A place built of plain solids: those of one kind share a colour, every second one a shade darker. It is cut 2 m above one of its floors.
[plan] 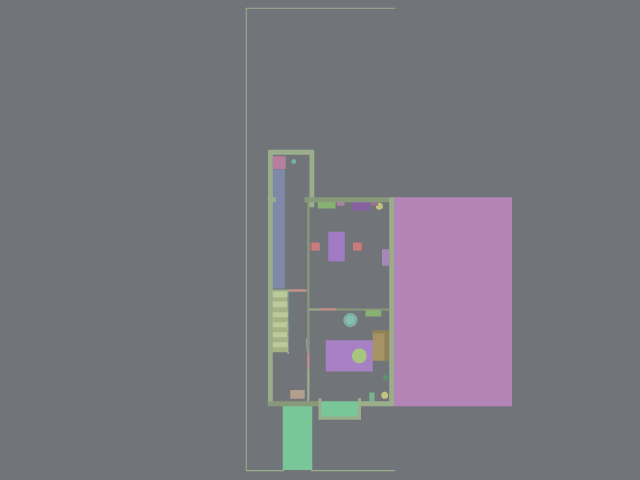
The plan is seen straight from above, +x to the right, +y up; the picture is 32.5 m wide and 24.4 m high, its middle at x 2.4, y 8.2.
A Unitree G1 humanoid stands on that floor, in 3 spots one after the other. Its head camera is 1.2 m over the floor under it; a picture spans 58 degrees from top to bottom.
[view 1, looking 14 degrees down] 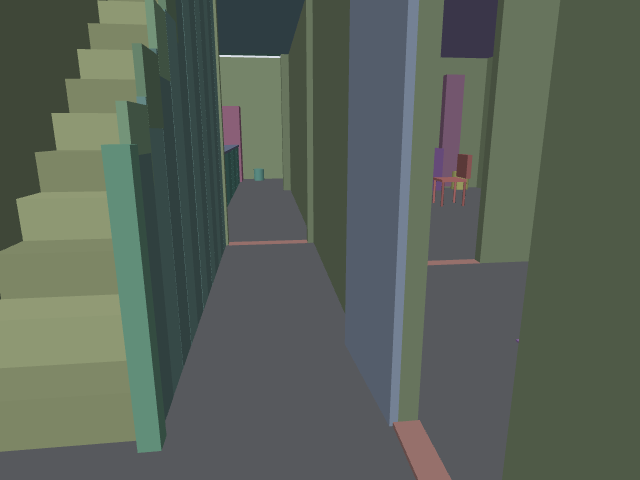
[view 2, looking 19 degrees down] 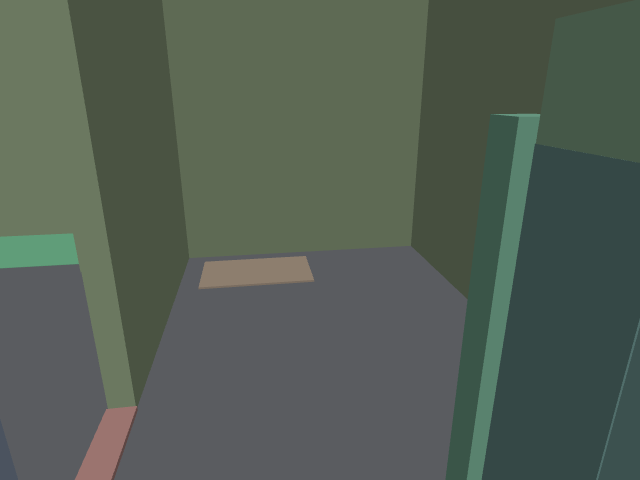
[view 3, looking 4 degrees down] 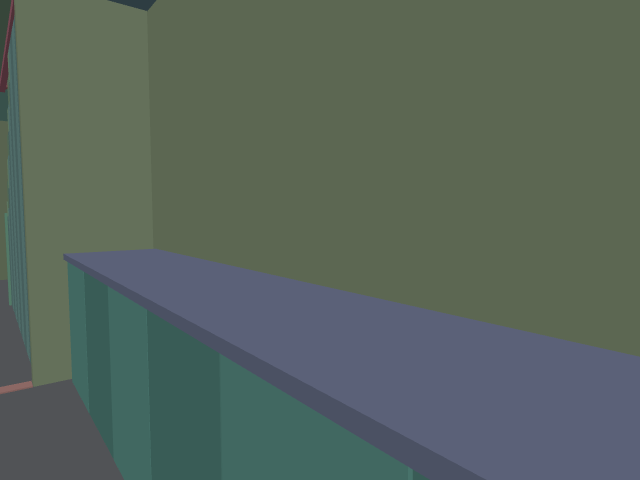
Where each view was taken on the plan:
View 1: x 1.26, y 0.92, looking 83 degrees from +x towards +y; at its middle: wall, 4.25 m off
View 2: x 1.26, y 3.18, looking -99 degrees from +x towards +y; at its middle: wall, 3.41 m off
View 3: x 1.05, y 9.14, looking -128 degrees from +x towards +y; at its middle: wall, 1.71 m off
